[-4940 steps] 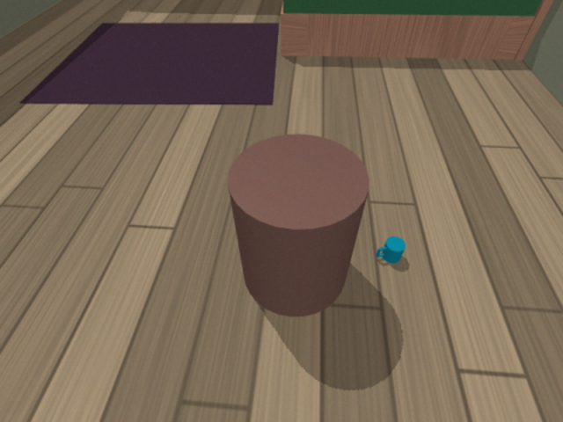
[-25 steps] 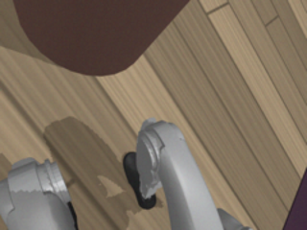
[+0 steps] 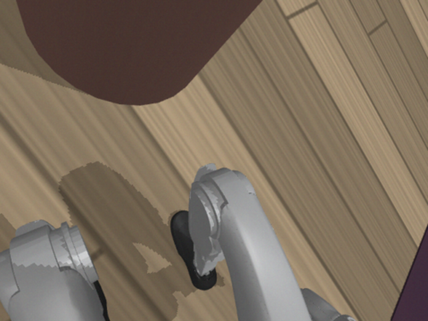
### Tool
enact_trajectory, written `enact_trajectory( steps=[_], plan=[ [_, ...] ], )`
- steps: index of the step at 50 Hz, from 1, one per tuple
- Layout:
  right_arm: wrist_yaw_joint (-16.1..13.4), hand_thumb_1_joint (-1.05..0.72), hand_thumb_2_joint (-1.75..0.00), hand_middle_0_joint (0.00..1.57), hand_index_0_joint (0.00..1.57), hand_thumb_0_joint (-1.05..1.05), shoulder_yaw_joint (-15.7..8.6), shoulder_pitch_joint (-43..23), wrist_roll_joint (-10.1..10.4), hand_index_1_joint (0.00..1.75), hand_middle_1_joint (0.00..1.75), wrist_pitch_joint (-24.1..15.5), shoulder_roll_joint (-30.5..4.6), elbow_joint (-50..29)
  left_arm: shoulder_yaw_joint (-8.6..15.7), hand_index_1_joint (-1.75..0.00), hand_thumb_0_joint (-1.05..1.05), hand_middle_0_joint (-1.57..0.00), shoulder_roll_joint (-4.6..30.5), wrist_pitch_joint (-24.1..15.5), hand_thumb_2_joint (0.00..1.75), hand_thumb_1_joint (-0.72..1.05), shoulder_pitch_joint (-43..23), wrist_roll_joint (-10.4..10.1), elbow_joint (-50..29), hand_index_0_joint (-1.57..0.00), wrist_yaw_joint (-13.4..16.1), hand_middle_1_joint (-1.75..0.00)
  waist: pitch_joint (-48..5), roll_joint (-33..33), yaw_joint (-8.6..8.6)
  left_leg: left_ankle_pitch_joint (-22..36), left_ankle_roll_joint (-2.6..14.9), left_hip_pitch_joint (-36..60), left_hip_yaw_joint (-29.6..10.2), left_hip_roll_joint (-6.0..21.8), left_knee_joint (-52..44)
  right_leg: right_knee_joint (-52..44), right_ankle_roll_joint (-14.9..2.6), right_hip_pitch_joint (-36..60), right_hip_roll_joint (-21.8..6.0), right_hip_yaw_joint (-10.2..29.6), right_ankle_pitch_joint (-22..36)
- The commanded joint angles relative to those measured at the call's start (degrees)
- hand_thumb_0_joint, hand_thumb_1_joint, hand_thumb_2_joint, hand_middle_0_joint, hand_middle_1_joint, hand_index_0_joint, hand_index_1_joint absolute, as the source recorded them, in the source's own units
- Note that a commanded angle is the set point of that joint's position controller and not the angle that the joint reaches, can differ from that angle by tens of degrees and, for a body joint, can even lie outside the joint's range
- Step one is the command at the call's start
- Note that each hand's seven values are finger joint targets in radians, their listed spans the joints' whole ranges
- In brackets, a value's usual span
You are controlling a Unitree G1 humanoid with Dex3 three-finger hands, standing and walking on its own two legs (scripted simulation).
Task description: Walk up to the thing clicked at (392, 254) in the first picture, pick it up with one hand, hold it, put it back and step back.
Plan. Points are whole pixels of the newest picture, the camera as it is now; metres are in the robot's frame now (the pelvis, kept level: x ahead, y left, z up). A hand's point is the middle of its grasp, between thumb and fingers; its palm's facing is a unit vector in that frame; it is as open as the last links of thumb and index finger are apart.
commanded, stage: close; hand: left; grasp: from above
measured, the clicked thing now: out of the picture +0.48 +0.29 -0.27
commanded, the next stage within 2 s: settle in 0.16 s
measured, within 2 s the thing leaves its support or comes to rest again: leaves its support in 0.64 s
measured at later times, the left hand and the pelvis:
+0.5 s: hand out of the picture +0.45 +0.30 -0.24, palm faces -0.43 -0.14 -0.89, open 11.0 cm; pelvis +0.00 +0.00 +0.00, yaw +0 degrees
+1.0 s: hand out of the picture +0.44 +0.31 -0.15, palm faces -0.43 -0.12 -0.90, open 10.8 cm; pelvis +0.00 -0.01 +0.01, yaw +5 degrees
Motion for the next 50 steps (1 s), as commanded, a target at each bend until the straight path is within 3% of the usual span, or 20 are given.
enact_trajectory(
  steps=[1, 11, 13, 17, 22, 23, 24, 25, 28, 32, 34, 36, 37, 38, 39, 42, 44, 45, 47, 50],
  plan=[
    [-0.19, -0.91, -0.90, 0.20, 0.20, 0.00, -5.41, 10.78, 0.48, 0.30, 0.30, -0.25, -18.02, 0.37, -0.61, -1.01, 0.00, -0.44, 7.00, 0.24, 0.91, 0.03, -12.83, -0.25, -3.70, -0.46, 0.79, -1.03, -32.24, 24.01, -3.94, 9.72, 0.45, 23.39, 5.21, 0.84, -16.08, -10.20, -4.26, 19.63, 2.77, -6.31, 10.79],
    [-0.57, -0.91, -0.91, 0.20, 0.20, 0.00, -5.40, 11.01, 0.44, 0.30, 0.30, 0.08, -18.20, 0.35, -0.47, -1.01, 0.00, -0.51, 7.62, 0.21, 0.91, 0.13, -12.31, -0.25, -2.44, -0.54, 1.19, -1.03, -31.28, 24.35, -4.03, 8.10, 0.42, 22.15, 5.67, 0.85, -16.59, -11.04, -4.40, 20.15, 3.02, -5.86, 9.38],
    [-0.72, -0.91, -0.90, 0.20, 0.20, 0.00, -5.42, 10.91, 0.45, 0.30, 0.30, 0.22, -18.39, 0.09, 0.83, -1.02, 0.00, -0.53, 8.74, 0.24, 0.96, 0.14, -12.25, -0.27, -4.21, -0.55, 1.44, -1.04, -33.35, 24.82, -2.78, 9.39, 0.32, 23.28, 5.35, 0.80, -16.81, -10.71, -4.38, 20.14, 2.88, -6.28, 10.12],
    [-0.59, -0.93, -0.91, 0.20, 0.20, 0.00, -5.13, 10.82, 0.21, 0.30, 0.30, -0.06, -18.28, -0.26, -0.97, -1.04, 0.00, -0.51, 7.17, 0.48, 0.94, 0.07, -12.95, -0.55, -2.62, -0.54, 0.67, -1.06, -30.84, 24.16, -4.82, 8.42, 0.39, 22.96, 5.20, 0.86, -16.34, -10.35, -4.23, 19.34, 2.65, -6.31, 9.99],
    [-0.74, -0.93, -0.91, 0.20, 0.20, 0.00, -5.81, 11.64, 0.61, 0.30, 0.30, 0.21, -18.35, 0.10, 1.14, -1.06, 0.00, -0.53, 9.76, 0.75, 0.98, 0.08, -13.67, -0.57, -7.13, -0.55, 0.60, -1.08, -35.98, 27.39, -2.30, 10.71, 0.13, 25.62, 5.38, 0.79, -17.16, -10.44, -4.46, 21.01, 2.60, -5.95, 11.39],
    [-0.57, -0.93, -0.91, 0.20, 0.20, 0.00, -5.74, 11.63, 0.53, 0.30, 0.30, 0.25, -17.83, 0.18, 0.22, -1.06, 0.00, -0.53, 8.31, 1.06, 0.97, 0.08, -13.00, -0.40, -5.17, -0.55, 0.42, -1.08, -34.28, 26.68, -3.19, 9.92, 0.16, 24.90, 5.52, 0.82, -16.98, -10.24, -4.46, 20.62, 2.57, -5.83, 11.14],
    [-0.59, -0.93, -0.91, 0.20, 0.20, 0.00, -6.04, 11.36, 0.81, 0.30, 0.30, 0.22, -17.99, 0.30, 0.85, -1.06, 0.00, -0.54, 8.98, 1.02, 0.99, 0.09, -13.79, -0.71, -7.80, -0.56, 0.44, -1.07, -35.31, 26.88, -2.32, 10.22, 0.18, 24.87, 5.62, 0.83, -16.98, -10.39, -4.42, 20.16, 2.62, -5.85, 11.28],
    [-0.64, -0.93, -0.91, 0.20, 0.20, 0.00, -6.13, 11.38, 0.72, 0.30, 0.30, 0.32, -17.72, 0.37, 0.76, -1.07, 0.00, -0.55, 8.82, 1.20, 1.00, 0.09, -13.19, -0.68, -6.47, -0.56, 0.44, -1.08, -34.34, 26.91, -2.80, 8.94, 0.21, 24.31, 5.82, 0.80, -16.99, -10.50, -4.56, 20.30, 2.66, -5.49, 10.36],
    [-0.45, -0.93, -0.91, 0.20, 0.20, 0.00, -7.43, 12.45, 0.85, 0.30, 0.30, 0.72, -17.46, 1.33, 3.22, -1.07, 0.00, -0.57, 10.74, 1.52, 1.02, 0.12, -14.94, -0.28, -13.47, -0.59, 0.22, -1.08, -40.73, 32.48, -0.81, 12.58, -0.36, 29.06, 6.38, 0.70, -17.65, -9.67, -4.98, 21.08, 2.34, -5.24, 12.88],
    [0.19, -0.93, -0.91, 0.20, 0.20, 0.00, -9.37, 12.48, 1.85, 0.30, 0.30, 1.46, -16.47, 2.51, 4.72, -1.05, 0.00, -0.54, 8.33, 2.58, 0.98, 0.11, -12.45, -0.31, -16.32, -0.56, -0.25, -1.07, -43.45, 34.67, 0.31, 15.67, -0.80, 30.38, 6.49, 0.54, -17.81, -8.30, -5.56, 18.29, 2.13, -5.40, 14.87],
    [0.51, -0.92, -0.91, 0.20, 0.20, 0.00, -10.40, 12.74, 2.09, 0.30, 0.30, 1.76, -16.03, 3.14, 4.30, -1.06, 0.00, -0.56, 6.37, 3.18, 1.00, 0.14, -12.22, -0.46, -17.27, -0.58, -1.42, -1.08, -42.34, 33.36, 0.28, 16.06, -0.47, 29.05, 7.50, 0.29, -17.04, -8.49, -5.49, 17.52, 2.20, -5.07, 15.27],
    [0.36, -0.92, -0.91, 0.20, 0.20, 0.00, -12.30, 14.04, 2.89, 0.30, 0.30, 2.42, -16.15, 3.63, 6.18, -1.08, 0.00, -0.58, 6.97, 3.78, 1.02, 0.17, -12.34, -1.28, -23.72, -0.60, -2.34, -1.09, -47.31, 36.15, 2.63, 17.29, -0.48, 31.40, 8.12, -0.07, -18.30, -9.07, -5.84, 18.20, 1.70, -4.28, 15.54],
    [0.49, -0.92, -0.91, 0.20, 0.20, 0.00, -13.11, 13.94, 3.37, 0.30, 0.30, 2.74, -15.99, 4.00, 5.27, -1.06, 0.00, -0.60, 4.97, 4.35, 1.01, 0.19, -11.36, -1.50, -24.17, -0.62, -3.34, -1.09, -47.89, 36.50, 2.86, 17.74, -0.68, 32.96, 8.14, -0.04, -18.72, -8.88, -5.97, 17.25, 1.45, -4.07, 15.51],
    [0.59, -0.92, -0.91, 0.20, 0.20, 0.00, -13.49, 12.81, 4.02, 0.30, 0.30, 3.13, -15.40, 3.80, 2.02, -1.06, 0.00, -0.61, 0.20, 4.74, 1.02, 0.19, -10.62, -2.12, -23.10, -0.62, -4.66, -1.07, -47.09, 34.73, 2.71, 16.35, -0.46, 31.76, 8.31, 0.01, -18.96, -9.21, -6.10, 16.04, 1.78, -3.93, 14.27],
    [0.53, -0.92, -0.91, 0.20, 0.20, 0.00, -13.61, 12.91, 4.53, 0.30, 0.30, 3.53, -15.22, 3.83, 0.50, -1.06, 0.00, -0.61, -1.45, 5.11, 1.01, 0.19, -10.81, -2.52, -21.79, -0.62, -5.70, -1.08, -45.75, 33.09, 2.22, 15.41, -0.09, 29.92, 8.61, -0.15, -19.39, -10.01, -5.99, 16.04, 1.95, -3.74, 13.85],
    [-0.34, -0.92, -0.91, 0.20, 0.20, 0.00, -15.15, 15.81, 5.31, 0.30, 0.30, 5.09, -15.52, 4.91, 4.79, -1.07, 0.00, -0.63, 3.04, 5.90, 1.03, 0.22, -8.90, -2.83, -23.29, -0.65, -7.69, -1.09, -46.29, 30.14, 4.25, 14.01, 0.47, 27.62, 9.12, -0.79, -20.31, -11.05, -6.01, 16.62, 1.17, -2.66, 12.06],
    [-0.57, -0.92, -0.91, 0.20, 0.20, 0.00, -15.16, 13.54, 6.13, 0.30, 0.30, 5.96, -13.53, 3.54, -1.58, -1.06, 0.00, -0.68, -5.81, 5.58, 1.03, 0.26, -11.95, -4.00, -24.67, -0.69, -10.49, -1.07, -44.83, 27.06, 2.72, 11.43, 0.87, 26.20, 9.38, -0.97, -20.56, -11.97, -6.14, 15.81, 1.47, -2.18, 9.79],
    [-1.13, -0.93, -0.91, 0.20, 0.20, 0.00, -15.53, 14.74, 6.18, 0.30, 0.30, 6.37, -14.42, 4.20, 0.98, -1.07, 0.00, -0.67, -0.98, 5.31, 1.02, 0.26, -12.60, -3.97, -25.34, -0.69, -11.03, -1.09, -44.94, 25.01, 2.71, 11.58, 1.38, 25.14, 9.83, -1.13, -19.78, -13.06, -5.70, 17.10, 1.42, -1.74, 9.93],
    [-2.04, -0.93, -0.91, 0.20, 0.20, 0.00, -15.60, 14.28, 6.86, 0.30, 0.30, 7.15, -13.42, 3.47, -0.03, -1.04, 0.00, -0.69, -2.04, 4.74, 1.01, 0.27, -13.26, -5.10, -26.00, -0.71, -12.54, -1.05, -46.46, 22.11, 3.98, 10.32, 1.65, 22.59, 10.53, -1.50, -19.76, -13.98, -5.68, 20.36, 1.40, -0.05, 7.76],
    [-3.43, -0.92, -0.91, 0.20, 0.20, 0.00, -15.84, 14.74, 6.91, 0.30, 0.30, 8.22, -12.97, 3.57, 0.58, -1.00, 0.00, -0.71, 0.23, 3.76, 0.98, 0.29, -13.00, -4.27, -25.50, -0.72, -14.23, -1.02, -45.69, 18.99, 4.41, 9.63, 1.74, 21.01, 11.36, -1.73, -19.16, -15.62, -5.70, 22.70, 1.42, 1.52, 5.06]
  ],
)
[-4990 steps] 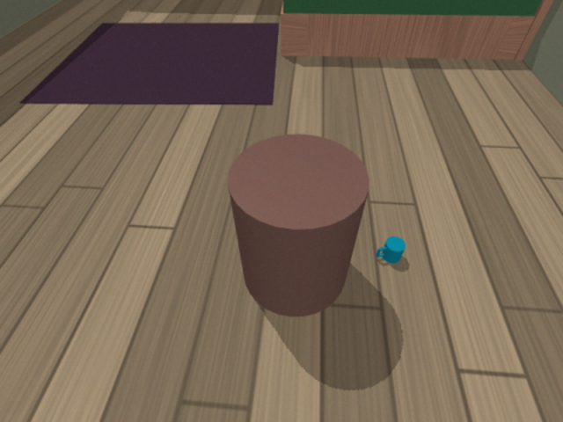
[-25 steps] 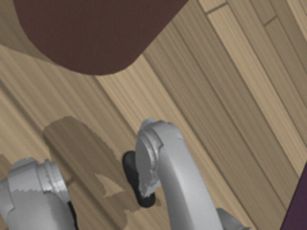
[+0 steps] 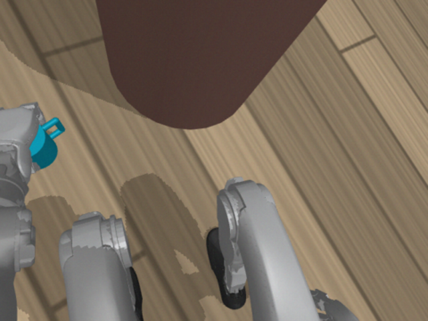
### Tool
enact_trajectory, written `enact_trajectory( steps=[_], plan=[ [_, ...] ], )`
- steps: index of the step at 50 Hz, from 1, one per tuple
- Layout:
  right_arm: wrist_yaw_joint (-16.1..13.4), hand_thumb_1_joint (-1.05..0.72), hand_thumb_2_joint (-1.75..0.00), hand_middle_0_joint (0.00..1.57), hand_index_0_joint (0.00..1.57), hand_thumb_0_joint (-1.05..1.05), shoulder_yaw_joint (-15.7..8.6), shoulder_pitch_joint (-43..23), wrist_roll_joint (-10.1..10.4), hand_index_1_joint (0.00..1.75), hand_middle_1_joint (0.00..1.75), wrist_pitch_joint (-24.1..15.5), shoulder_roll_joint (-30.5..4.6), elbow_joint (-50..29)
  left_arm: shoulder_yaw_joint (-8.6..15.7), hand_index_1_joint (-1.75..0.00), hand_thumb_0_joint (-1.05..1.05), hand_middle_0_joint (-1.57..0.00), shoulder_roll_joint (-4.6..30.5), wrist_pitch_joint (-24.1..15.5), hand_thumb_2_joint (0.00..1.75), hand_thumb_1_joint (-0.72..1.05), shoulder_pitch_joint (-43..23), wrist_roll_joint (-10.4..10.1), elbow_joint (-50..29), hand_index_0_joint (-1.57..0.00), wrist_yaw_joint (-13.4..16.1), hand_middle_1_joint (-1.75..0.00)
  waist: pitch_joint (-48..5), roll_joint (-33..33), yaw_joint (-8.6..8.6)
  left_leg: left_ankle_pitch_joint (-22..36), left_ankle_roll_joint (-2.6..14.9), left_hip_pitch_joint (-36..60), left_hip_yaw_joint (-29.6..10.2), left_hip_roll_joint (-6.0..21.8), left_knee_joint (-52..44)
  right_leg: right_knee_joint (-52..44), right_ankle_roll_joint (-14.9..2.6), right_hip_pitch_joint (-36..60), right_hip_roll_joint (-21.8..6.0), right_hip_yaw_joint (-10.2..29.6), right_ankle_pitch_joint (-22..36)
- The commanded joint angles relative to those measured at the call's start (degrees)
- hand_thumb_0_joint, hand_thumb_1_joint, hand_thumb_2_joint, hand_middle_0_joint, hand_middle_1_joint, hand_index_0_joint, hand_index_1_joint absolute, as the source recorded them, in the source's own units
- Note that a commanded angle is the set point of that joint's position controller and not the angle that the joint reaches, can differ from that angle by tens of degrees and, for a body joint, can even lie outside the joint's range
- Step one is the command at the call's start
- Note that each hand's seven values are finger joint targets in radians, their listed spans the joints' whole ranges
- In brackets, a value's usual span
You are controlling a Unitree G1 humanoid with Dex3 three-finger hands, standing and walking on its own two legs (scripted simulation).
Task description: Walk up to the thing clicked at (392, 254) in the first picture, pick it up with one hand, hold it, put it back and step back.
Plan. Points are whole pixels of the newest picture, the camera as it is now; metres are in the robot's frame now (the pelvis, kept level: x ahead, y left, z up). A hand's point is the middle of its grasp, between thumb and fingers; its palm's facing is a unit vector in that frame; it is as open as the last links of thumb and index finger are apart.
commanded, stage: settle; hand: left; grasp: from above
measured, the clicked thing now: (36, 140) +0.49 +0.27 -0.20
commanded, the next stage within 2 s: lift in 0.22 s
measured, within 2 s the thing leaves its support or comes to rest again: neither
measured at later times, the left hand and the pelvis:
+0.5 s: hand (5, 139) +0.46 +0.28 -0.11, palm faces -0.44 -0.06 -0.90, open 10.7 cm; pelvis +0.00 +0.00 +0.03, yaw +3 degrees
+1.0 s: hand out of the picture +0.39 +0.29 +0.04, palm faces -0.44 -0.08 -0.90, open 10.6 cm; pelvis -0.01 +0.00 +0.14, yaw +5 degrees
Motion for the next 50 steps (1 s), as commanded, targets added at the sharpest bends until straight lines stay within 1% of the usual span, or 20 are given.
enact_trajectory(
  steps=[1, 3, 5, 6, 9, 13, 14, 15, 16, 17, 18, 19, 20, 21, 24, 31, 43, 45, 46, 50],
  plan=[
    [-2.29, -0.92, -0.91, 0.20, 0.20, 0.00, -5.66, 12.64, 0.84, 0.30, 0.30, 1.14, -14.87, -0.28, 1.13, -1.00, 0.00, -0.69, 12.06, -1.14, 0.96, 0.28, -19.73, -0.12, -8.85, -0.71, -0.62, -1.01, -34.80, 12.77, -2.10, 8.65, 1.79, 22.45, 6.39, -1.43, -15.16, -14.52, -4.71, 22.64, 2.64, -3.39, 6.76],
    [-3.14, -0.92, -0.91, 0.20, 0.20, 0.00, -5.84, 12.12, 1.15, 0.30, 0.30, 1.64, -14.61, -0.58, 1.43, -1.00, 0.00, -0.69, 12.06, -1.54, 0.97, 0.27, -19.33, 0.16, -8.97, -0.70, -1.11, -1.01, -35.14, 14.25, -1.38, 8.46, 1.39, 25.15, 5.88, -1.40, -16.57, -14.12, -5.05, 20.77, 2.31, -4.01, 6.87],
    [-3.81, -0.92, -0.91, 0.20, 0.20, 0.00, -5.66, 11.39, 1.40, 0.30, 0.30, 2.06, -13.85, -1.26, -0.72, -0.99, 0.00, -0.68, 10.27, -2.27, 0.95, 0.26, -21.48, 0.60, -10.43, -0.70, -1.58, -1.00, -35.09, 15.04, -1.56, 7.20, 1.23, 25.18, 6.20, -1.51, -17.34, -14.46, -5.27, 20.82, 2.42, -3.67, 5.41],
    [-4.16, -0.92, -0.91, 0.20, 0.20, 0.00, -5.85, 11.38, 1.42, 0.30, 0.30, 2.37, -13.69, -1.32, 0.70, -0.99, 0.00, -0.68, 12.42, -2.41, 0.95, 0.26, -21.21, 0.70, -10.65, -0.70, -1.34, -1.01, -37.01, 14.15, -0.47, 7.69, 1.48, 24.98, 6.49, -1.44, -17.12, -14.69, -5.06, 22.62, 2.54, -3.12, 5.63],
    [-5.07, -0.91, -0.90, 0.20, 0.20, 0.00, -5.83, 11.46, 1.76, 0.30, 0.30, 2.94, -12.70, -0.94, 0.27, -0.99, 0.00, -0.71, 11.68, -2.23, 0.99, 0.30, -22.84, 0.35, -12.66, -0.73, -1.18, -1.00, -40.23, 15.24, 0.45, 10.07, 1.59, 26.46, 7.42, -1.61, -17.92, -14.98, -4.75, 24.19, 2.26, -2.61, 8.61],
    [-6.10, -0.91, -0.90, 0.20, 0.20, 0.00, -6.31, 12.08, 2.00, 0.30, 0.30, 3.59, -12.59, -0.61, -0.53, -0.97, 0.00, -0.74, 11.10, -1.77, 1.00, 0.32, -22.50, 0.72, -11.16, -0.74, -1.95, -0.97, -38.96, 13.85, -0.08, 9.12, 1.79, 26.26, 7.45, -1.51, -18.49, -15.79, -4.79, 23.79, 2.23, -2.58, 7.96],
    [-6.42, -0.94, -0.91, 0.20, 0.20, 0.00, -6.42, 12.24, 2.26, 0.30, 0.30, 3.71, -12.94, -0.50, 0.41, -0.97, 0.00, -0.73, 12.45, -1.79, 0.92, 0.24, -23.52, 0.59, -13.55, -0.76, -1.84, -1.01, -39.86, 14.96, 0.82, 9.71, 1.71, 27.26, 7.72, -1.69, -18.95, -15.95, -4.82, 23.36, 1.85, -2.73, 8.49],
    [-6.61, -0.90, -0.90, 0.20, 0.20, 0.00, -6.66, 12.31, 2.22, 0.30, 0.30, 3.76, -12.98, -0.64, 0.22, -0.89, 0.00, -0.65, 11.22, -1.31, 0.92, 0.20, -20.97, 0.50, -11.53, -0.68, -2.18, -0.93, -39.29, 15.15, 1.16, 9.91, 1.46, 28.13, 7.70, -1.75, -19.47, -15.91, -5.19, 22.99, 1.75, -2.97, 8.33],
    [-6.65, -0.94, -0.92, 0.20, 0.20, 0.00, -6.73, 12.29, 2.35, 0.30, 0.30, 3.89, -12.71, -0.84, -0.05, -0.95, 0.00, -0.68, 10.85, -1.13, 0.84, 0.18, -20.51, 0.34, -12.16, -0.72, -2.59, -0.98, -39.95, 15.33, 1.37, 10.35, 1.43, 29.28, 7.59, -1.55, -19.93, -15.74, -5.11, 23.06, 1.78, -3.07, 8.85],
    [-6.89, -0.90, -0.90, 0.20, 0.20, 0.00, -6.96, 12.41, 2.66, 0.30, 0.30, 4.14, -12.41, -0.64, -0.23, -0.88, 0.00, -0.60, 10.92, -1.05, 0.91, 0.18, -21.83, -0.01, -14.77, -0.64, -2.98, -0.90, -42.40, 15.64, 1.52, 11.12, 1.54, 30.65, 7.75, -1.47, -19.93, -16.17, -5.00, 24.08, 1.86, -2.78, 9.87],
    [-7.07, -0.94, -0.91, 0.20, 0.20, 0.00, -7.31, 12.63, 3.00, 0.30, 0.30, 4.35, -12.79, -0.63, 0.15, -0.95, 0.00, -0.65, 11.69, -0.89, 0.83, 0.16, -21.90, -0.01, -15.12, -0.69, -3.35, -0.98, -42.28, 15.97, 1.76, 11.24, 1.50, 30.64, 7.78, -1.65, -20.53, -16.23, -5.13, 23.98, 1.66, -2.77, 9.89],
    [-7.13, -0.90, -0.90, 0.20, 0.20, 0.00, -7.66, 12.89, 3.08, 0.30, 0.30, 4.43, -12.48, -0.86, -0.52, -0.89, 0.00, -0.59, 10.07, -0.65, 0.89, 0.17, -20.91, -0.61, -15.09, -0.61, -4.16, -0.91, -42.05, 15.85, 1.51, 11.53, 1.51, 31.14, 7.91, -1.60, -20.86, -16.72, -5.07, 24.37, 1.56, -2.63, 10.27],
    [-7.44, -0.94, -0.91, 0.20, 0.20, 0.00, -7.77, 12.91, 3.37, 0.30, 0.30, 4.69, -12.58, -0.77, 0.30, -0.94, 0.00, -0.63, 11.47, -0.66, 0.81, 0.12, -21.65, -1.10, -17.73, -0.67, -4.53, -0.98, -43.27, 15.91, 2.29, 11.50, 1.54, 31.26, 7.81, -1.61, -21.28, -16.70, -5.14, 24.11, 1.48, -2.64, 10.12],
    [-7.56, -0.93, -0.91, 0.20, 0.20, 0.00, -7.84, 12.91, 3.49, 0.30, 0.30, 5.04, -11.83, -0.97, -0.31, -0.97, 0.00, -0.66, 10.68, -0.39, 0.89, 0.20, -20.87, -1.42, -18.21, -0.69, -5.13, -1.00, -45.29, 16.19, 2.65, 12.01, 1.63, 32.21, 8.17, -1.52, -21.55, -17.11, -5.02, 26.09, 1.65, -2.20, 10.80],
    [-8.12, -0.93, -0.91, 0.20, 0.20, 0.00, -8.51, 12.97, 4.39, 0.30, 0.30, 5.82, -11.42, -1.50, -0.35, -0.99, 0.00, -0.71, 10.13, 0.09, 0.92, 0.35, -18.55, -2.97, -19.84, -0.75, -7.12, -1.03, -44.74, 14.73, 3.45, 10.49, 1.86, 31.67, 8.35, -1.67, -23.67, -18.84, -4.90, 27.55, 1.55, -1.82, 9.34],
    [-9.48, -0.92, -0.91, 0.20, 0.20, 0.00, -9.60, 12.97, 5.93, 0.30, 0.30, 7.53, -10.85, -3.34, -1.34, -1.02, 0.00, -0.76, 8.36, 0.31, 0.98, 0.41, -12.91, -4.71, -27.95, -0.79, -11.71, -1.06, -45.26, 11.66, 5.23, 11.77, 2.20, 34.81, 8.47, -1.45, -26.80, -23.00, -4.73, 31.56, 1.54, -0.88, 10.19],
    [-11.91, -0.92, -0.91, 0.20, 0.20, 0.00, -10.86, 9.78, 8.61, 0.30, 0.30, 8.88, -9.48, -7.10, -2.59, -1.00, 0.00, -0.73, 5.44, 2.06, 0.91, 0.40, -4.75, -8.32, -42.90, -0.78, -14.93, -1.05, -44.45, 10.95, 7.61, 5.92, 2.14, 44.94, 5.77, -0.99, -39.63, -31.99, -4.34, 36.76, 1.43, -0.03, 5.92],
    [-12.39, -0.92, -0.91, 0.20, 0.20, 0.00, -10.89, 8.73, 8.91, 0.30, 0.30, 8.87, -9.10, -7.39, -2.52, -1.01, 0.00, -0.73, 5.10, 2.81, 0.92, 0.41, -0.81, -9.18, -43.34, -0.78, -15.21, -1.06, -43.68, 10.04, 8.52, 6.10, 2.05, 46.81, 5.55, -0.88, -41.85, -33.61, -4.22, 39.38, 1.50, 0.11, 6.17],
    [-12.68, -0.92, -0.91, 0.20, 0.20, 0.00, -11.03, 8.75, 9.14, 0.30, 0.30, 8.77, -8.79, -7.32, -3.69, -0.99, 0.00, -0.73, 2.77, 3.03, 0.93, 0.40, -0.19, -9.46, -44.44, -0.78, -15.49, -1.04, -44.30, 9.90, 8.22, 7.06, 1.84, 48.88, 5.34, -0.81, -42.72, -34.33, -4.25, 39.83, 1.41, 0.19, 7.03],
    [-13.74, -0.92, -0.91, 0.20, 0.20, 0.00, -11.01, 7.77, 9.72, 0.30, 0.30, 8.72, -8.02, -7.29, -3.81, -0.99, 0.00, -0.72, 2.64, 4.19, 0.91, 0.40, 1.83, -10.01, -47.80, -0.77, -15.77, -1.04, -42.05, 9.06, 8.60, 8.55, 1.82, 52.69, 5.63, -0.75, -46.77, -38.87, -4.07, 44.28, 1.19, 0.74, 8.19]
  ],
)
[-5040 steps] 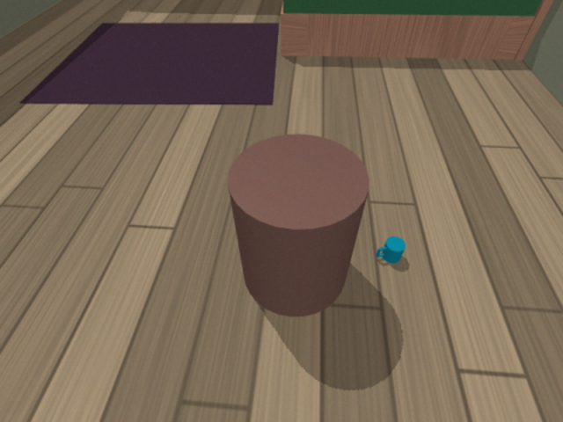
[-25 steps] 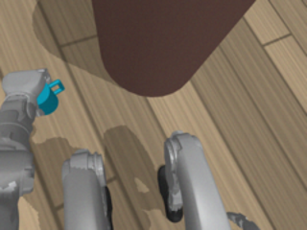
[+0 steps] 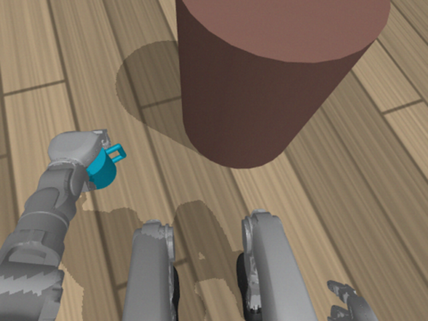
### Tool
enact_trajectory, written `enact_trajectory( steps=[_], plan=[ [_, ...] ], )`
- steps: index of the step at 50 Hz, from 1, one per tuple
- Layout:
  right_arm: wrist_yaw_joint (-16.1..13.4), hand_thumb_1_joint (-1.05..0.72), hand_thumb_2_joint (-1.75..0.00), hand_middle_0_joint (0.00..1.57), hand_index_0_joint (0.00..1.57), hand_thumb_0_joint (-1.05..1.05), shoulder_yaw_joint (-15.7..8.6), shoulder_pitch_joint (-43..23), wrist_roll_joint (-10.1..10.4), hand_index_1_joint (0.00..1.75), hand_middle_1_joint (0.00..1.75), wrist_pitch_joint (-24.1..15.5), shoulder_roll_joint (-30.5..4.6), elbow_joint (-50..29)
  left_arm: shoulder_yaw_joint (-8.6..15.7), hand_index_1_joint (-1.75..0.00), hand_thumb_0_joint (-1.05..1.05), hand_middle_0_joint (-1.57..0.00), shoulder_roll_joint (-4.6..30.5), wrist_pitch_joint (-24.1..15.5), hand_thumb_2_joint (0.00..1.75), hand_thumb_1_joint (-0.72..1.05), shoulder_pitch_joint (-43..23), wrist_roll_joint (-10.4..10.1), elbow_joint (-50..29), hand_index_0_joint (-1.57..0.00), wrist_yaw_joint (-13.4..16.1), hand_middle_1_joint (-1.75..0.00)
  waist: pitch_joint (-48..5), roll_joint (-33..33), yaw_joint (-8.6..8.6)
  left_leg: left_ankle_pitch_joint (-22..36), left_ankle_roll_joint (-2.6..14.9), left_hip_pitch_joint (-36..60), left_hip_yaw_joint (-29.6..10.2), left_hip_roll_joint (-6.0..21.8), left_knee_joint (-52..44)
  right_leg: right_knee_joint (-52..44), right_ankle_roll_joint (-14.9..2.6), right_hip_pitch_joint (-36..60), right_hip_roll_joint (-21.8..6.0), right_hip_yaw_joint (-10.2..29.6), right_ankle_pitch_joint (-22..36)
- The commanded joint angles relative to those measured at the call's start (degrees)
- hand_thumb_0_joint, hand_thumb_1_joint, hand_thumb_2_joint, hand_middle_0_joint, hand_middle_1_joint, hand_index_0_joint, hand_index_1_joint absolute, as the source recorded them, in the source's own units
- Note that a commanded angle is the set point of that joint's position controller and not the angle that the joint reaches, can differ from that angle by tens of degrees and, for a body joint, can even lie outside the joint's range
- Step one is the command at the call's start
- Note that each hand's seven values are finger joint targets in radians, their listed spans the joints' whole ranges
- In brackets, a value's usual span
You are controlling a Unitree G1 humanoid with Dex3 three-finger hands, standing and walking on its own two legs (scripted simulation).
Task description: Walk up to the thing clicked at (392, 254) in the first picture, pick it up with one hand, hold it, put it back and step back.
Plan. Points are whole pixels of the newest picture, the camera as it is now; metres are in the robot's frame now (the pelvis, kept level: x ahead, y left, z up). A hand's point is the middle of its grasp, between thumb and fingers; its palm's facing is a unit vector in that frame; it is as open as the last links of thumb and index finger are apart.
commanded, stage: lift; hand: left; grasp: from above
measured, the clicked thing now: (99, 162) +0.45 +0.24 -0.13
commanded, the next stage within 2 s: hold in 0.98 s
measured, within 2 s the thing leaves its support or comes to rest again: neither
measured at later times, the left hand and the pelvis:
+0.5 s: hand (35, 145) +0.38 +0.23 +0.10, palm faces -0.45 -0.08 -0.89, open 10.6 cm; pelvis +0.03 +0.00 +0.18, yaw +1 degrees
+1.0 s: hand out of the picture +0.39 +0.22 +0.19, palm faces -0.45 -0.09 -0.89, open 10.6 cm; pelvis +0.08 -0.01 +0.27, yaw +2 degrees
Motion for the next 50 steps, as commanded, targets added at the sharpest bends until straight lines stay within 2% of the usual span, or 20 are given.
enact_trajectory(
  steps=[1, 3, 6, 8, 14, 17, 18, 22, 23, 24, 27, 29, 32, 35, 42, 43, 44, 46, 48, 50],
  plan=[
    [-1.70, -0.92, -0.91, 0.20, 0.20, 0.00, -4.48, 7.05, 0.69, 0.30, 0.30, -1.21, -10.29, -3.49, 4.02, -1.01, 0.00, -0.72, 12.41, 1.34, 0.92, 0.40, -16.96, -1.20, -14.18, -0.77, 2.01, -1.06, -33.76, 6.97, -1.12, 4.48, 0.93, 31.10, 0.61, -0.90, -22.59, -17.20, -3.77, 23.94, 2.65, -2.26, 5.80],
    [-2.34, -0.92, -0.91, 0.20, 0.20, 0.00, -4.59, 5.92, 1.04, 0.30, 0.30, -1.19, -10.01, -3.52, 4.24, -1.01, 0.00, -0.71, 12.57, 2.08, 0.92, 0.38, -15.62, -1.46, -15.52, -0.76, 2.13, -1.06, -32.44, 6.38, -0.60, 3.00, 0.80, 34.11, 0.07, -0.65, -26.11, -20.14, -3.57, 26.35, 2.61, -1.98, 4.91],
    [-3.19, -0.92, -0.91, 0.20, 0.20, 0.00, -4.45, 5.15, 1.36, 0.30, 0.30, -1.41, -8.87, -3.28, 2.65, -1.00, 0.00, -0.71, 9.65, 3.03, 0.90, 0.38, -12.47, -1.82, -16.34, -0.76, 1.99, -1.04, -30.30, 5.62, -0.67, 3.08, 0.63, 38.04, 0.58, -0.59, -29.97, -24.63, -3.52, 30.19, 2.79, -1.51, 4.59],
    [-3.68, -0.91, -0.90, 0.20, 0.20, 0.00, -4.31, 4.73, 1.75, 0.30, 0.30, -1.54, -8.80, -2.99, 3.29, -0.99, 0.00, -0.71, 10.45, 3.55, 0.91, 0.38, -10.95, -1.95, -17.41, -0.76, 1.90, -1.03, -29.98, 5.67, 0.15, 4.39, 0.46, 41.44, 0.49, -0.43, -32.94, -26.96, -3.49, 33.26, 2.74, -1.40, 5.58],
    [-5.34, -0.92, -0.91, 0.20, 0.20, 0.00, -3.58, 3.09, 2.43, 0.30, 0.30, -2.45, -7.36, -2.48, 2.03, -0.99, 0.00, -0.75, 8.63, 4.64, 0.96, 0.38, -8.50, -3.37, -18.60, -0.77, 1.47, -1.02, -23.38, 3.51, 0.20, 1.58, 0.58, 47.79, 0.66, -0.18, -41.67, -36.48, -3.19, 41.93, 3.27, -0.16, 3.18],
    [-6.15, -0.92, -0.91, 0.20, 0.20, 0.00, -3.38, 3.90, 2.81, 0.30, 0.30, -3.18, -6.96, -1.79, 0.98, -0.99, 0.00, -0.73, 6.73, 4.77, 0.97, 0.35, -5.36, -3.14, -17.57, -0.76, 1.21, -1.02, -22.21, 1.94, 0.54, 6.86, 0.31, 52.31, 1.13, -0.11, -44.27, -40.43, -3.39, 46.62, 3.28, 0.45, 6.81],
    [-6.39, -0.92, -0.91, 0.20, 0.20, 0.00, -3.30, 3.80, 2.82, 0.30, 0.30, -3.43, -6.46, -1.79, -0.34, -1.01, 0.00, -0.72, 5.10, 4.91, 0.96, 0.36, -3.70, -3.50, -16.21, -0.75, 1.14, -1.05, -20.52, 1.21, 0.35, 8.11, 0.39, 52.82, 1.56, -0.22, -45.16, -42.10, -3.38, 48.23, 3.29, 0.65, 7.65],
    [-6.95, -0.92, -0.91, 0.20, 0.20, 0.00, -3.12, 3.81, 3.08, 0.30, 0.30, -4.27, -6.10, -2.08, -0.21, -0.99, 0.00, -0.74, 5.12, 4.54, 0.96, 0.35, -1.65, -3.82, -14.84, -0.76, 1.17, -1.01, -16.33, 0.17, 1.48, 7.69, 0.43, 55.82, 1.80, -0.21, -50.79, -47.80, -3.29, 53.81, 3.42, 1.34, 7.20],
    [-7.02, -0.92, -0.91, 0.20, 0.20, 0.00, -3.13, 4.01, 3.08, 0.30, 0.30, -4.50, -5.85, -2.04, -0.80, -1.01, 0.00, -0.74, 3.94, 4.44, 0.96, 0.37, -1.58, -3.77, -14.54, -0.77, 1.40, -1.03, -15.70, -0.18, 1.19, 8.51, 0.39, 56.79, 1.86, -0.33, -51.63, -49.03, -3.34, 54.70, 3.46, 1.54, 7.82],
    [-7.06, -0.92, -0.91, 0.20, 0.20, 0.00, -3.22, 4.07, 3.10, 0.30, 0.30, -4.71, -6.05, -1.83, 0.24, -0.99, 0.00, -0.73, 4.97, 4.27, 0.94, 0.37, -1.56, -3.72, -14.84, -0.76, 1.74, -1.03, -16.35, 0.11, 1.91, 9.30, 0.31, 58.67, 1.94, -0.13, -52.82, -49.94, -3.33, 56.34, 3.42, 1.55, 8.51],
    [-7.14, -0.91, -0.91, 0.20, 0.20, 0.00, -3.27, 4.80, 2.99, 0.30, 0.30, -4.94, -5.95, -1.53, -0.97, -1.00, 0.00, -0.74, 2.94, 4.39, 0.96, 0.38, -1.29, -2.88, -14.27, -0.77, 2.92, -1.03, -16.20, 0.94, 1.82, 14.05, -0.01, 63.44, 2.04, -0.18, -55.53, -52.28, -3.40, 59.73, 3.64, 1.26, 12.96],
    [-7.14, -0.91, -0.91, 0.20, 0.20, 0.00, -3.30, 5.39, 2.91, 0.30, 0.30, -4.88, -5.83, -1.10, -0.85, -1.01, 0.00, -0.75, 3.13, 4.68, 0.97, 0.39, -1.87, -2.51, -13.23, -0.78, 3.88, -1.04, -14.84, -0.22, 1.63, 15.77, 0.13, 64.78, 2.62, -0.47, -57.10, -54.83, -3.28, 62.59, 3.63, 1.45, 14.41],
    [-6.96, -0.91, -0.90, 0.20, 0.20, 0.00, -3.78, 5.96, 2.85, 0.30, 0.30, -4.79, -6.13, -0.53, -0.35, -1.01, 0.00, -0.75, 3.60, 5.11, 1.00, 0.39, -1.52, -2.39, -12.85, -0.77, 4.60, -1.04, -14.84, 0.50, 2.76, 18.32, -0.13, 69.13, 2.81, -0.41, -60.30, -57.42, -3.35, 65.63, 3.55, 1.65, 16.47],
    [-6.68, -0.91, -0.90, 0.20, 0.20, 0.00, -3.86, 6.20, 2.62, 0.30, 0.30, -4.77, -6.13, -0.05, -1.32, -1.02, 0.00, -0.75, 1.86, 5.63, 1.01, 0.40, -1.57, -2.40, -11.93, -0.78, 5.07, -1.04, -13.90, 0.34, 2.51, 21.02, -0.44, 72.64, 2.40, -0.05, -63.07, -59.26, -3.22, 67.94, 3.59, 1.34, 18.89],
    [-6.33, -0.91, -0.90, 0.20, 0.20, 0.00, -4.14, 6.17, 2.67, 0.30, 0.30, -4.37, -6.23, -0.51, -1.64, -1.03, 0.00, -0.75, 1.07, 5.88, 1.03, 0.38, 0.74, -3.50, -11.84, -0.77, 4.54, -1.05, -11.36, -1.52, 3.00, 25.67, -0.20, 77.72, 3.37, -0.58, -67.84, -65.28, -2.70, 75.48, 3.15, 1.89, 23.63],
    [-6.34, -0.90, -0.90, 0.20, 0.20, 0.00, -4.28, 6.20, 2.74, 0.30, 0.30, -4.22, -6.34, -0.53, -1.10, -1.04, 0.00, -0.75, 1.88, 5.88, 1.05, 0.39, 0.31, -3.31, -12.47, -0.77, 4.60, -1.06, -11.84, -1.62, 3.10, 26.17, -0.13, 78.85, 3.55, -0.68, -68.42, -65.99, -2.71, 75.81, 3.09, 2.15, 24.31],
    [-6.25, -0.91, -0.90, 0.20, 0.20, 0.00, -4.28, 6.30, 2.74, 0.30, 0.30, -4.17, -6.31, -0.48, -2.11, -1.02, 0.00, -0.75, 0.73, 5.87, 1.04, 0.37, 1.18, -3.15, -11.27, -0.77, 4.31, -1.04, -11.19, -2.13, 2.81, 26.93, -0.20, 79.74, 3.60, -0.57, -69.00, -66.46, -2.71, 76.36, 3.13, 1.96, 24.81],
    [-6.24, -0.90, -0.90, 0.20, 0.20, 0.00, -4.44, 5.83, 2.70, 0.30, 0.30, -4.16, -6.40, -0.73, -1.08, -1.04, 0.00, -0.75, 2.23, 5.30, 1.06, 0.39, 0.42, -3.15, -12.60, -0.77, 4.16, -1.06, -10.67, -1.06, 3.30, 27.09, -0.33, 81.16, 3.67, -0.64, -70.41, -67.80, -2.68, 77.48, 3.08, 1.94, 24.64],
    [-6.13, -0.91, -0.90, 0.20, 0.20, 0.00, -4.48, 6.20, 2.74, 0.30, 0.30, -4.15, -6.43, -0.62, -2.15, -1.02, 0.00, -0.75, 0.79, 4.98, 1.05, 0.38, 0.14, -3.05, -13.49, -0.77, 3.71, -1.04, -11.24, -0.97, 2.79, 29.04, -0.44, 83.32, 3.79, -0.53, -71.23, -68.43, -2.76, 78.20, 3.13, 1.84, 26.22],
    [-6.21, -0.91, -0.90, 0.20, 0.20, 0.00, -4.59, 5.85, 2.73, 0.30, 0.30, -3.92, -6.51, -0.83, -1.14, -1.05, 0.00, -0.75, 2.27, 4.58, 1.08, 0.38, 0.80, -2.76, -12.85, -0.77, 3.55, -1.07, -10.66, -1.79, 3.41, 29.66, -0.22, 83.80, 4.01, -0.69, -72.06, -69.76, -2.54, 80.08, 3.10, 1.96, 27.10]
  ],
)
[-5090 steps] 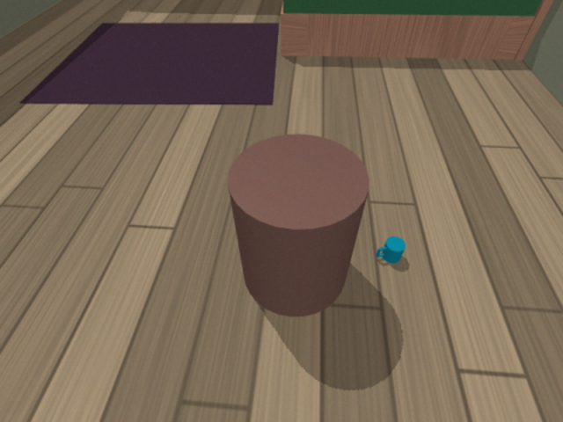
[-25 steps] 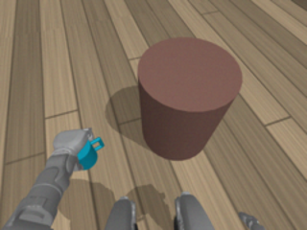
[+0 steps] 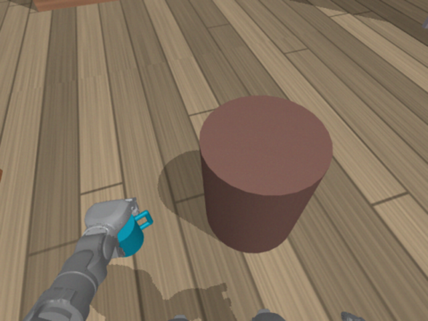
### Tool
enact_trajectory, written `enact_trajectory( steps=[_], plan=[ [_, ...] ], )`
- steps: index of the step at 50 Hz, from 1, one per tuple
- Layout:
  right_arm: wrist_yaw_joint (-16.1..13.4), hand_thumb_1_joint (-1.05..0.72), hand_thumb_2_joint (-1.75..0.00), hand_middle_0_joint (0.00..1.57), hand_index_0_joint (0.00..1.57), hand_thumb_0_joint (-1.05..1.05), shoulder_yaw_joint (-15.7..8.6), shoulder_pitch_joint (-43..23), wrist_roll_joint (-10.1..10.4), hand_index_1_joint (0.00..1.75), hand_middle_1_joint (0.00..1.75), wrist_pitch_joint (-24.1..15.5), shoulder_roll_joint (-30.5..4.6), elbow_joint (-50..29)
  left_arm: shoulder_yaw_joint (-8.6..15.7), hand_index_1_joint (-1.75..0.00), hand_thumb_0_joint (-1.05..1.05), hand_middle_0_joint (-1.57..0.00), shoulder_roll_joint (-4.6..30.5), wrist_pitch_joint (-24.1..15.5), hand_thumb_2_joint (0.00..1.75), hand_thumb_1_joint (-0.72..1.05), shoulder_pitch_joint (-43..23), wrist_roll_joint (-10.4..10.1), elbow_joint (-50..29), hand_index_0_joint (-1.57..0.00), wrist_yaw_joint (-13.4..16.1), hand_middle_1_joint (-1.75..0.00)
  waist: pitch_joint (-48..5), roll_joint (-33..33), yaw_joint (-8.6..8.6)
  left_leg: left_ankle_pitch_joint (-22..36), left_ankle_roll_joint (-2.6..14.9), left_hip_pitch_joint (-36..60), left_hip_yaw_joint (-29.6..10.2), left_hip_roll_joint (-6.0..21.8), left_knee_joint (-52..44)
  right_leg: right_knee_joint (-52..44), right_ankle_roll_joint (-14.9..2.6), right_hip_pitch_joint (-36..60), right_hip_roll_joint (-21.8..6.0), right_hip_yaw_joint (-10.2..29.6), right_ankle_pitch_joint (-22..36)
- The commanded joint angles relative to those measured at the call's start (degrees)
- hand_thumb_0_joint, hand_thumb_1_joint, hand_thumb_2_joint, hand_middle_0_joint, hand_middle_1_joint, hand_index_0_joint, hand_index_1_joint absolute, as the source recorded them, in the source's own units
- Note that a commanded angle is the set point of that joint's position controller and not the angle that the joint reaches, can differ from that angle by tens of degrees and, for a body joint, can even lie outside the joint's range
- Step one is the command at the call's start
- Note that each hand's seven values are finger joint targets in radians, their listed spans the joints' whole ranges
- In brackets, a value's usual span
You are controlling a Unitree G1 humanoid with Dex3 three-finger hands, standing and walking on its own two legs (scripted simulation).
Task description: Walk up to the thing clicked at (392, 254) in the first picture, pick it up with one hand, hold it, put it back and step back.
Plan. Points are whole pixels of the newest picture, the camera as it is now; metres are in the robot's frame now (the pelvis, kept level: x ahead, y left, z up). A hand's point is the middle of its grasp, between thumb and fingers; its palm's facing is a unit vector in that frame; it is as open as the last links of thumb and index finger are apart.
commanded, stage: hold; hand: left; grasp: from above
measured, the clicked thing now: (128, 229) +0.34 +0.21 -0.11
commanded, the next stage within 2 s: crouch in 1.98 s
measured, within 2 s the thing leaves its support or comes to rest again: neither
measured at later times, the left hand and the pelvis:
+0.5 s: hand (108, 223) +0.32 +0.22 -0.03, palm faces -0.44 -0.05 -0.90, open 10.6 cm; pelvis +0.02 +0.00 +0.02, yaw -1 degrees
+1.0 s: hand (103, 230) +0.30 +0.22 +0.00, palm faces -0.44 -0.05 -0.90, open 10.6 cm; pelvis +0.00 +0.00 +0.03, yaw -1 degrees
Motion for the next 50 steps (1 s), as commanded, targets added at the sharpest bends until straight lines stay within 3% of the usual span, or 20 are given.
enact_trajectory(
  steps=[1, 3, 5, 8, 12, 20, 27, 28, 30, 31, 32, 39, 43, 50],
  plan=[
    [-0.36, -0.91, -0.90, 0.20, 0.20, 0.00, -3.11, 1.04, 0.01, 0.30, 0.30, -1.77, -8.27, -5.60, 4.60, -1.05, 0.00, -0.73, 11.20, -0.71, 1.07, 0.36, -16.19, 0.44, -9.77, -0.76, 1.78, -1.07, -15.88, -1.05, -0.30, 16.61, 0.53, 12.62, -0.24, -2.13, -8.74, -8.77, -1.65, 11.39, 2.30, -0.14, 14.21],
    [-0.23, -0.90, -0.90, 0.20, 0.20, 0.00, -3.17, 0.58, -0.06, 0.30, 0.30, -1.55, -8.17, -5.79, 5.23, -1.07, 0.00, -0.73, 11.82, -0.79, 1.09, 0.38, -15.62, 0.66, -9.83, -0.76, 1.73, -1.10, -15.88, -0.53, 0.40, 17.53, 0.47, 13.01, -0.06, -2.30, -9.57, -9.51, -1.61, 12.63, 2.24, 0.08, 15.17],
    [-0.14, -0.90, -0.90, 0.20, 0.20, 0.00, -3.29, 0.41, 0.13, 0.30, 0.30, -1.25, -8.22, -5.88, 3.99, -1.04, 0.00, -0.77, 10.44, -0.81, 1.07, 0.41, -14.88, 0.87, -9.98, -0.79, 1.38, -1.07, -14.86, -1.16, 0.25, 18.23, 0.58, 14.06, 0.31, -2.33, -10.26, -10.44, -1.60, 13.06, 2.25, 0.24, 15.96],
    [-0.14, -0.90, -0.90, 0.20, 0.20, 0.00, -3.34, -0.14, 0.26, 0.30, 0.30, -1.07, -8.41, -6.14, 4.98, -1.03, 0.00, -0.77, 12.48, -1.13, 1.07, 0.41, -16.50, 0.97, -11.84, -0.79, 0.80, -1.06, -14.96, -0.96, 0.56, 17.86, 0.63, 15.18, 0.58, -2.50, -11.63, -11.77, -1.48, 14.93, 2.26, 0.31, 15.82],
    [-0.17, -0.90, -0.90, 0.20, 0.20, 0.00, -3.56, -0.48, 0.37, 0.30, 0.30, -0.63, -8.61, -6.47, 5.03, -1.03, 0.00, -0.75, 12.72, -1.74, 1.04, 0.41, -15.32, 1.14, -12.79, -0.79, -1.03, -1.06, -15.41, -0.42, 0.75, 21.20, 0.46, 17.70, 0.60, -2.23, -12.58, -12.14, -1.71, 16.09, 2.58, 0.08, 18.14],
    [-0.05, -0.91, -0.90, 0.20, 0.20, 0.00, -3.32, -2.00, 0.62, 0.30, 0.30, 0.18, -8.51, -7.97, 4.51, -1.05, 0.00, -0.76, 11.91, -1.61, 1.07, 0.42, -13.94, 0.99, -14.36, -0.79, -2.98, -1.08, -13.52, -1.62, 0.97, 22.20, 0.89, 19.28, 1.45, -2.60, -14.26, -14.09, -1.38, 18.19, 2.38, 0.52, 20.17],
    [-0.10, -0.91, -0.90, 0.20, 0.20, 0.00, -3.19, -3.48, 0.88, 0.30, 0.30, 0.52, -8.62, -9.35, 5.31, -1.05, 0.00, -0.74, 13.06, -1.90, 1.04, 0.41, -13.77, 0.65, -17.67, -0.78, -4.61, -1.08, -12.61, -0.31, 2.30, 22.13, 0.49, 20.82, 1.00, -2.10, -16.45, -14.81, -1.85, 18.93, 2.81, -0.19, 18.36],
    [-0.11, -0.91, -0.90, 0.20, 0.20, 0.00, -3.11, -3.56, 0.89, 0.30, 0.30, 0.57, -8.54, -9.59, 4.80, -1.04, 0.00, -0.75, 12.77, -1.96, 1.06, 0.40, -14.00, 0.75, -17.94, -0.78, -4.86, -1.07, -12.00, -0.50, 1.77, 21.49, 0.57, 21.02, 1.11, -2.05, -16.58, -15.18, -1.80, 18.85, 2.80, -0.12, 17.86],
    [-0.17, -0.91, -0.90, 0.20, 0.20, 0.00, -2.94, -4.05, 1.05, 0.30, 0.30, 0.65, -8.48, -9.88, 5.38, -1.06, 0.00, -0.75, 13.42, -1.91, 1.04, 0.41, -13.61, 0.70, -18.86, -0.78, -5.08, -1.09, -12.00, -0.61, 2.52, 21.01, 0.63, 21.20, 1.21, -2.19, -17.36, -15.74, -1.86, 19.34, 2.70, -0.05, 17.56],
    [-0.10, -0.91, -0.90, 0.20, 0.20, 0.00, -2.90, -3.96, 1.06, 0.30, 0.30, 0.66, -8.44, -10.06, 4.57, -1.06, 0.00, -0.75, 12.17, -1.85, 1.05, 0.42, -13.46, 0.69, -18.57, -0.79, -5.36, -1.09, -11.52, -1.02, 1.67, 20.74, 0.65, 21.21, 1.17, -1.99, -17.29, -15.62, -1.88, 18.73, 2.78, 0.04, 17.25],
    [-0.14, -0.91, -0.90, 0.20, 0.20, 0.00, -2.83, -4.23, 1.07, 0.30, 0.30, 0.66, -8.40, -10.21, 4.87, -1.06, 0.00, -0.75, 12.60, -1.80, 1.06, 0.42, -13.74, 0.51, -19.24, -0.79, -5.51, -1.10, -11.05, -1.13, 2.50, 20.17, 0.59, 20.95, 0.89, -1.98, -17.82, -16.02, -1.82, 19.21, 2.81, -0.10, 16.57],
    [-0.36, -0.91, -0.90, 0.20, 0.20, 0.00, -2.31, -6.47, 1.25, 0.30, 0.30, 0.48, -8.10, -11.43, 5.08, -1.04, 0.00, -0.75, 12.64, -1.86, 1.02, 0.43, -12.46, 0.07, -21.20, -0.80, -6.66, -1.09, -9.52, -1.74, 2.76, 15.69, 0.85, 21.55, 1.34, -2.35, -19.64, -18.20, -1.67, 19.65, 2.43, 0.39, 12.38],
    [-0.61, -0.91, -0.90, 0.20, 0.20, 0.00, -2.21, -6.53, 1.35, 0.30, 0.30, 0.40, -8.11, -11.20, 5.31, -1.07, 0.00, -0.74, 13.60, -2.26, 1.03, 0.42, -13.40, 0.14, -23.03, -0.79, -7.22, -1.11, -10.48, -1.21, 2.83, 17.46, 0.77, 22.83, 1.21, -2.02, -20.12, -18.15, -1.74, 20.22, 2.62, 0.16, 13.86],
    [-0.76, -0.91, -0.90, 0.20, 0.20, 0.00, -1.82, -7.79, 1.45, 0.30, 0.30, 0.10, -7.80, -11.54, 5.75, -1.07, 0.00, -0.75, 13.38, -2.28, 1.03, 0.43, -11.92, -0.19, -23.26, -0.79, -7.19, -1.12, -8.35, -1.16, 3.23, 14.41, 0.78, 22.81, 1.36, -2.29, -21.66, -20.04, -1.73, 20.81, 2.37, 0.50, 10.82]
  ],
)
